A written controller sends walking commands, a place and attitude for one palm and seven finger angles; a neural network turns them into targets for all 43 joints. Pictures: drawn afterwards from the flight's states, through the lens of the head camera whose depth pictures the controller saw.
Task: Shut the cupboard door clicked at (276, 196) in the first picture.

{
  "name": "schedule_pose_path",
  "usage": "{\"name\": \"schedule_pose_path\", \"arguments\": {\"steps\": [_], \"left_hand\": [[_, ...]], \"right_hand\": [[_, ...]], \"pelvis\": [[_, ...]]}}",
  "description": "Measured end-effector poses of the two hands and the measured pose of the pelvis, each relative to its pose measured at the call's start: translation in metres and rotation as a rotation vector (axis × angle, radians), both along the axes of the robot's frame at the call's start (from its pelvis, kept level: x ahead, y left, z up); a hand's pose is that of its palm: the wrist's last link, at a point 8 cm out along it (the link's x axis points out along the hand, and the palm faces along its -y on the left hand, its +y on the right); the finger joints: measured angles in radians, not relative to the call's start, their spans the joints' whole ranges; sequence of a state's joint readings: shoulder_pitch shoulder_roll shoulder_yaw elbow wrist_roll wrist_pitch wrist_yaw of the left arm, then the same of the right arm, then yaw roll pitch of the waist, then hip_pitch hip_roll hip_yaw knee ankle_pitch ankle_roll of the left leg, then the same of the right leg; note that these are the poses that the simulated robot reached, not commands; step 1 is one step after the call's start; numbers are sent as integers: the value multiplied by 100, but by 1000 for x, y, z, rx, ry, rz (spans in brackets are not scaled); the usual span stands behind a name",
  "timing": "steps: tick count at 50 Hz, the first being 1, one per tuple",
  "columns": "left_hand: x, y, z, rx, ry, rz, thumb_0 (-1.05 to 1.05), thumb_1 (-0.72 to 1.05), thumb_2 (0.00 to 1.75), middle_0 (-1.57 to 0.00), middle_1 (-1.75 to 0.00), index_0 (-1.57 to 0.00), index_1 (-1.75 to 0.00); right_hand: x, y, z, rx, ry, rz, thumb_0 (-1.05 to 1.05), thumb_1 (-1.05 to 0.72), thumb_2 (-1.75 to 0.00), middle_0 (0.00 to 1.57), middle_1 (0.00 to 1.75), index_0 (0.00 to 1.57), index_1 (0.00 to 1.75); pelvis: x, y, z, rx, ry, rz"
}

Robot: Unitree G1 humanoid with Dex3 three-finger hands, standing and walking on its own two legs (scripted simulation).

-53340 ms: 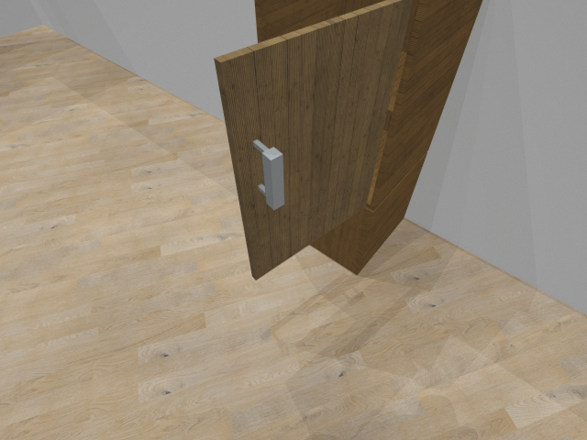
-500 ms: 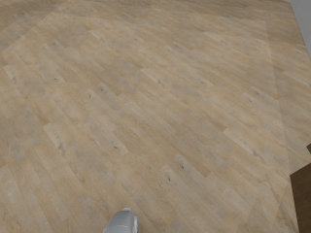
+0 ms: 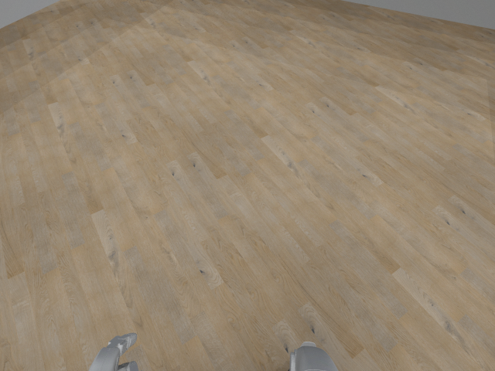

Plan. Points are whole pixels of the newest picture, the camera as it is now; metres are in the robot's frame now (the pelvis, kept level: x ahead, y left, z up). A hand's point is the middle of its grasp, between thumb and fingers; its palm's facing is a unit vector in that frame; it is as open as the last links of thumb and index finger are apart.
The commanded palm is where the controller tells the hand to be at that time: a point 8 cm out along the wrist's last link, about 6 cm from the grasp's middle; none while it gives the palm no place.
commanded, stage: turn to face it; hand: left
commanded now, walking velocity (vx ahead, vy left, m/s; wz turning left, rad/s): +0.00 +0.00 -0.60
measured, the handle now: out of the picture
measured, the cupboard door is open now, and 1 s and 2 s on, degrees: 19 19 19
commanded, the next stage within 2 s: none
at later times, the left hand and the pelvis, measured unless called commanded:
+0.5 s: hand (164, 348) +0.19 +0.17 -0.19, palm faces -0.13 -0.97 -0.20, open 7.3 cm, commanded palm none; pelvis +0.10 -0.01 -0.01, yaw -13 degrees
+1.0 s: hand (210, 276) +0.32 +0.09 -0.16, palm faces -0.49 -0.83 -0.27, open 7.4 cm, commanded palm none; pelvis +0.13 -0.04 -0.01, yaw -31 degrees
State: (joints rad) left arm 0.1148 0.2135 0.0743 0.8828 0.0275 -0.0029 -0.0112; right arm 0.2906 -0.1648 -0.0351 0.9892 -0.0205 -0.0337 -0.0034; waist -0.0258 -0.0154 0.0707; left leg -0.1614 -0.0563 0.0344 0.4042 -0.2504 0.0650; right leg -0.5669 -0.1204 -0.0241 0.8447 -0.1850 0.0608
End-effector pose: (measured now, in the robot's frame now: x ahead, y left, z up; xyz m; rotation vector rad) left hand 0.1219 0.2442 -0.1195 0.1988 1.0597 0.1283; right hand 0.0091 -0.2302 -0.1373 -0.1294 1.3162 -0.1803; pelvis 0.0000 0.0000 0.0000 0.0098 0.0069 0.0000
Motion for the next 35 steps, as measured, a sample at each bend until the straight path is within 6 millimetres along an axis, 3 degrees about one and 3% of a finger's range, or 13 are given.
{"name": "schedule_pose_path", "arguments": {"steps": [3, 6, 11, 17, 24, 30, 35], "left_hand": [[35, -20, 0, 3, -17, -29, 1, 91, 90, -20, -30, -20, -30], [57, -41, -10, 6, -8, -55, 1, 91, 90, -20, -30, -20, -30], [53, -70, -20, -24, 108, -67, 0, 91, 90, -20, -30, -20, -30], [48, -57, -20, -1, 189, -34, -1, 95, 90, -21, -30, -20, -30], [60, -29, -35, -8, 250, -74, 0, 93, 90, -21, -30, -20, -30], [102, -20, -27, -7, 232, -158, 1, 92, 90, -20, -30, -20, -30], [146, -32, -16, 17, 180, -255, 1, 92, 90, -20, -30, -20, -30]], "right_hand": [[1, -6, -9, 18, 52, -34, 0, -91, -89, 20, 30, 20, 30], [8, -16, -25, 40, 92, -74, 0, -91, -89, 20, 30, 20, 30], [36, -31, -24, 29, 97, -116, 1, -91, -89, 20, 30, 20, 30], [87, -43, -9, -10, 5, -114, 1, -91, -89, 20, 30, 20, 30], [134, -40, 3, -79, -154, -141, 0, -91, -89, 20, 30, 20, 30], [129, -33, 16, -103, -158, -175, 0, -91, -89, 20, 30, 20, 30], [110, -39, 14, -98, -133, -251, 0, -91, -89, 20, 30, 20, 30]], "pelvis": [[26, -12, -4, 11, -10, -14], [52, -27, -15, 18, -21, -49], [73, -36, -11, -7, -21, -82], [87, -37, -4, -7, 6, -126], [102, -16, -12, -25, 14, -214], [113, -10, -4, -31, -1, -296], [119, -14, -2, -46, -3, -369]]}}
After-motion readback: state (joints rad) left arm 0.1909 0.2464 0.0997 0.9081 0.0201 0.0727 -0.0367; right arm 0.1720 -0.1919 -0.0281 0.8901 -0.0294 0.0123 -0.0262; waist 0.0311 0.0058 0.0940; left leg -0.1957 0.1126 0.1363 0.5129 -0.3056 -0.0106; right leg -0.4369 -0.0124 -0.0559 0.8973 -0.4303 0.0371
